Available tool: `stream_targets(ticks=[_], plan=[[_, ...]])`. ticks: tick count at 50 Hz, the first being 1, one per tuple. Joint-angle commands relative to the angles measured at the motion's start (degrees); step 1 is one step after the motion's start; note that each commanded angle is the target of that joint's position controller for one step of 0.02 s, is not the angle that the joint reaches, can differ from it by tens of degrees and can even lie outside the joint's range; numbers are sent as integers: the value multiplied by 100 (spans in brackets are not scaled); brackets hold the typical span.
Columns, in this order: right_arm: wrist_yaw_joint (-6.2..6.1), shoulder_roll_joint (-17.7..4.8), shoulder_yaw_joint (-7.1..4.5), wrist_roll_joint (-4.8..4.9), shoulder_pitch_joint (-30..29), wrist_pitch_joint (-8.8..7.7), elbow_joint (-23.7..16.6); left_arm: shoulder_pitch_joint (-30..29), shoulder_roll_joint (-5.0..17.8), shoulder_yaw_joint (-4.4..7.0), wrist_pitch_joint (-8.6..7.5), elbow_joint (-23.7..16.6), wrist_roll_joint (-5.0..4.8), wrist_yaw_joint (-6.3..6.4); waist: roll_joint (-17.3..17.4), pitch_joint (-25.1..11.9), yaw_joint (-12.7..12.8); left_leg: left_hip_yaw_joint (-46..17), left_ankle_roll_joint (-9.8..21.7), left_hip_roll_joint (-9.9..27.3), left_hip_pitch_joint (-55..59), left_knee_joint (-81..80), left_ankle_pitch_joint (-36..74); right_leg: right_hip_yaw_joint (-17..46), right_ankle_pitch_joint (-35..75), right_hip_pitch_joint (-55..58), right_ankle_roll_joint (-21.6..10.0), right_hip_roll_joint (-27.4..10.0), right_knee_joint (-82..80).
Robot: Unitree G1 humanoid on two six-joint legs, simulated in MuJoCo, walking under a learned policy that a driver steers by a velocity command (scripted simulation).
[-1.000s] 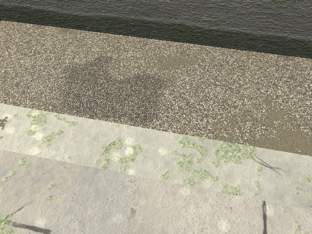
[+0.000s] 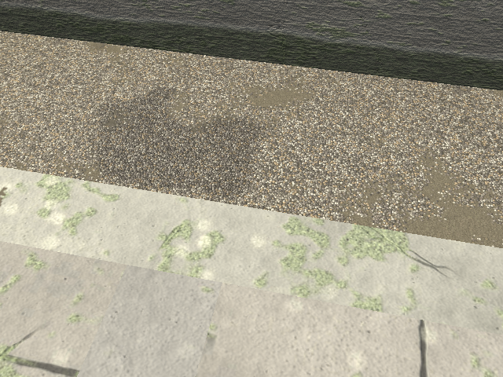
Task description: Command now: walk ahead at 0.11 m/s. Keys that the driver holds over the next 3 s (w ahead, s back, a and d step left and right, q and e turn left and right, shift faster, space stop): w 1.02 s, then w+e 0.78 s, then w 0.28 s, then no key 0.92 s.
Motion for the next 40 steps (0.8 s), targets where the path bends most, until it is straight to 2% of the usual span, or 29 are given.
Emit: stream_targets(ticks=[1,3,6,7,8,9,10,11,12,13,14,15,16,18,19,21,24,26,29,31,32,33,34,35,36,37,38,39,40], plan=[[-37,-553,-106,53,407,-20,-59,462,672,150,6,-54,-63,53,-150,258,9,222,254,-217,-319,-177,-1646,158,-1890,-462,-294,-35,-595],[-17,-509,-108,55,260,-127,-204,531,793,201,-60,-133,-107,53,-313,705,80,152,393,-158,-953,91,-2246,741,-2947,-729,-594,-418,-852],[123,-219,-59,95,50,-409,-407,948,1160,365,-223,-89,-161,-7,-1068,677,208,416,388,-106,-1472,1461,-1043,2501,-3304,-311,-1281,-1649,-1692],[171,-263,-72,118,28,-471,-447,812,1143,373,-250,-168,-146,-20,-994,743,133,307,477,32,-1408,1680,-1040,2741,-3179,-526,-1382,-1834,-1831],[202,-257,-80,147,113,-518,-453,568,1109,366,-270,-280,-142,-39,-928,791,-14,307,574,80,-1201,1472,-1213,2574,-2964,-710,-1310,-1785,-1818],[216,-197,-77,172,396,-553,-380,243,1109,362,-272,-401,-191,-63,-927,817,-239,375,670,73,-620,739,-1162,2168,-2717,-1026,-1131,-1585,-1652],[211,-226,-118,169,856,-572,-185,-63,1070,353,-257,-525,-236,-85,-775,791,-475,481,678,-72,345,-54,-764,1586,-2296,-1497,-889,-1180,-1314],[200,-413,-203,119,1339,-566,19,-235,972,333,-274,-625,-234,-95,-383,656,-608,205,616,-18,1097,-306,-367,1006,-1528,-1873,-657,-740,-542],[177,-899,-355,108,2174,-575,179,-380,601,235,-348,-746,-187,-130,905,280,-852,-1458,942,1005,1953,-1091,-991,26,-726,-2599,-295,-81,1443],[259,-1481,-466,90,2726,-641,195,-427,410,188,-479,-971,-186,-114,1940,93,-928,-3710,1674,2138,2330,-1870,-1382,-71,-1449,-3549,-212,318,2986],[265,-1026,-321,8,2234,-726,70,-452,632,241,-560,-964,-259,-140,994,389,-604,-3821,1759,2288,2082,-1831,-1384,439,-1366,-3975,-320,-53,4027],[279,-742,-243,20,1802,-775,-105,-358,629,236,-615,-921,-299,-207,604,554,-396,-3135,1568,2058,1974,-1791,-1103,562,-780,-4195,-444,-277,4333],[315,-696,-209,32,1498,-778,-223,-338,648,257,-653,-877,-249,-238,398,524,-270,-2483,1370,1793,1910,-1836,-694,466,-276,-4201,-497,-466,4262],[335,-432,-104,18,1434,-685,-281,-577,800,354,-675,-928,-147,-289,384,496,-221,-1442,1047,1383,1781,-1897,766,266,302,-3959,-445,-676,3768],[310,-382,-80,-6,1576,-635,-263,-608,693,345,-646,-936,-146,-332,497,419,-226,-1113,999,1250,1718,-1901,1267,132,450,-3794,-377,-676,3587],[229,-511,-80,-36,1702,-568,-293,-958,483,283,-578,-1076,-130,-379,450,459,-264,-724,1043,1133,1494,-1985,1804,-71,754,-3677,-211,-639,3036],[128,-792,-109,-48,1641,-536,-436,-1963,299,153,-565,-1496,-130,-398,417,686,-417,-359,1049,973,787,-2241,1739,-323,1416,-2989,-75,-395,1472],[107,-942,-159,4,1820,-554,-410,-2268,404,143,-553,-1639,-165,-433,554,735,-449,-312,1088,1089,754,-2377,1675,-407,1618,-2590,-104,-265,947],[109,-974,-222,83,1818,-546,-391,-2452,590,177,-569,-1799,-178,-503,542,757,-286,-217,1003,1354,1363,-2149,2316,-266,1645,-2472,-338,-223,432],[117,-1063,-275,53,1709,-481,-424,-1969,824,299,-594,-1703,-171,-527,689,274,82,-70,853,1435,1794,-1387,4158,-357,1401,-1750,-549,23,394],[130,-1097,-301,21,1605,-422,-474,-1223,1031,424,-584,-1497,-181,-497,802,-249,473,78,758,1327,1790,-482,5231,-484,1287,-815,-678,242,463],[139,-1128,-297,13,1520,-387,-524,-283,1263,551,-559,-1193,-171,-463,776,-811,916,232,593,1106,1246,723,5393,-471,1456,537,-838,238,465],[163,-896,-211,-98,1610,-400,-678,629,1717,666,-517,-1003,-100,-405,-2,-1593,1087,377,432,710,-159,2607,3252,1044,1257,2283,-1196,-1003,510],[257,119,31,-49,2555,-516,-555,905,1809,636,-522,-893,-16,-487,-1558,-2722,550,-152,157,-426,-1899,4669,-1606,4050,-242,3782,-2174,-2346,-472],[253,-481,-121,136,1947,-680,-638,601,1278,497,-562,-914,-94,-498,-1073,-2096,698,-789,342,-190,-2446,5357,-1684,4329,-494,3137,-1852,-2099,-1071],[226,-739,-217,275,1286,-746,-893,28,1064,437,-607,-965,-137,-499,-866,-1085,518,-522,433,74,-2833,5455,-1256,3297,86,2206,-1594,-1965,-1128],[156,-807,-235,259,924,-785,-990,-501,920,380,-630,-1073,-111,-518,-142,-691,316,-398,457,383,-2581,5210,-688,2537,921,1196,-1481,-1790,-1238],[99,-803,-308,201,840,-751,-990,-742,763,344,-676,-1089,-19,-546,35,-469,111,-354,465,572,-2255,4934,-420,1964,1431,450,-1400,-1571,-1360],[86,-654,-318,169,1084,-668,-936,-773,675,325,-701,-1012,49,-551,-127,-454,-95,-405,483,739,-1850,4731,-274,1578,1514,23,-1353,-1393,-1499]])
